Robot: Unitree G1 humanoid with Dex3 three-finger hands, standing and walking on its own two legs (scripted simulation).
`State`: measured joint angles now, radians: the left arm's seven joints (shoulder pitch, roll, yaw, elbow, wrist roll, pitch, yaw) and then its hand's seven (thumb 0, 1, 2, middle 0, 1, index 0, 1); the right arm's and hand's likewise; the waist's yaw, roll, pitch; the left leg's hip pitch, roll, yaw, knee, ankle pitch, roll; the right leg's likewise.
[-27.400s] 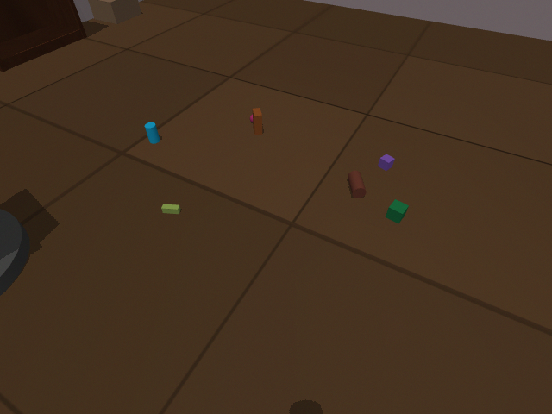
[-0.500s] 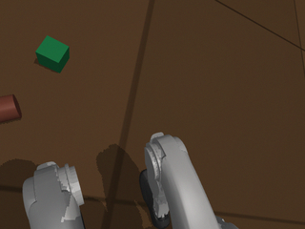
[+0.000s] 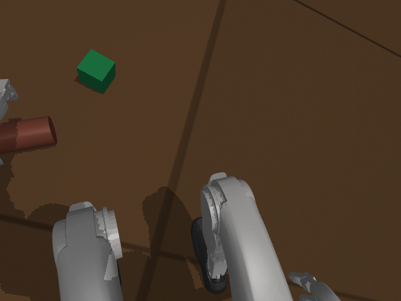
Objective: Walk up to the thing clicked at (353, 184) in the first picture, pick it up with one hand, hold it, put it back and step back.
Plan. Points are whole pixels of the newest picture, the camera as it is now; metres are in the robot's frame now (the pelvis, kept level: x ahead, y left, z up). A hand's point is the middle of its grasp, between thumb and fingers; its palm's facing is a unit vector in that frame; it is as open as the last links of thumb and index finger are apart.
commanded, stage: withdraw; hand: left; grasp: from above
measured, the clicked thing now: (20, 135) +0.52 +0.31 -0.30
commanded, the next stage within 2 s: home in 0.14 s
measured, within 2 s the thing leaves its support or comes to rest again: neither
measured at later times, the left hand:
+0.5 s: hand out of the picture +0.47 +0.33 -0.10, palm faces -0.42 -0.20 -0.88, open 12.5 cm
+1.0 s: hand out of the picture +0.30 +0.25 +0.12, palm faces -0.09 -0.83 -0.54, open 7.5 cm
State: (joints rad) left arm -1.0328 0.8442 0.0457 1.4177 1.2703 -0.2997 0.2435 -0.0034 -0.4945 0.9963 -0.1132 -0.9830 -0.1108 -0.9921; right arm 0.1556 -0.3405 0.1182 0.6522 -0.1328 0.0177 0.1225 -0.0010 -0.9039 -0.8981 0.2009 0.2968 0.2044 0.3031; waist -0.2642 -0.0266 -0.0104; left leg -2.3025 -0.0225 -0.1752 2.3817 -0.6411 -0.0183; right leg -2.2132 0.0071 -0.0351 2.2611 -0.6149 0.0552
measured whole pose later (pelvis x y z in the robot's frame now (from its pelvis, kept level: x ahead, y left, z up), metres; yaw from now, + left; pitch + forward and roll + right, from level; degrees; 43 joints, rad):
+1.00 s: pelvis +0.03 -0.01 +0.21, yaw +6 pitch +27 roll -4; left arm -0.07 0.39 0.04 0.31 0.28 0.21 0.03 0.00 0.87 0.89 -0.21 -0.30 -0.21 -0.30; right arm 0.07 -0.24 0.00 0.54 0.03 -0.04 0.00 0.00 -0.90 -0.90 0.20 0.30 0.21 0.30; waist -0.06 0.03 -0.20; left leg -1.56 0.02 -0.10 1.70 -0.62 -0.02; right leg -1.51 -0.03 -0.02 1.63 -0.60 0.05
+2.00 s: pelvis +0.10 +0.00 +0.37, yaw +9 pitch +10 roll -3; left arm 0.50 0.22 0.04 -0.14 -0.05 0.46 0.02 0.01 0.90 0.90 -0.20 -0.29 -0.20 -0.30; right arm 0.28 -0.21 0.03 0.54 0.00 -0.24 -0.17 0.01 -0.90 -0.90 0.21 0.30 0.21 0.30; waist -0.03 0.04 -0.16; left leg -0.70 0.04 -0.07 1.02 -0.50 -0.02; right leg -0.65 -0.03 -0.04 0.95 -0.47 0.04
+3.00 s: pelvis +0.10 +0.00 +0.37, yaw +8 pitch +10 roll -3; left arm 0.50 0.22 0.04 -0.13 -0.06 0.46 0.01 0.01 0.90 0.90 -0.20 -0.29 -0.20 -0.30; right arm 0.29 -0.22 0.02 0.55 0.00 -0.25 -0.18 0.01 -0.90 -0.90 0.21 0.30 0.21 0.30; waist -0.03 0.04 -0.16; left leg -0.69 0.04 -0.07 1.02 -0.50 -0.03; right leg -0.65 -0.02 -0.04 0.96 -0.47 0.04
